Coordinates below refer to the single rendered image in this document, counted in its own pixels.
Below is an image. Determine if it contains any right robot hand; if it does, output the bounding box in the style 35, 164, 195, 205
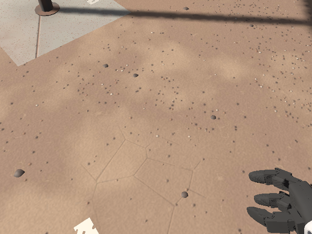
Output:
247, 168, 312, 234

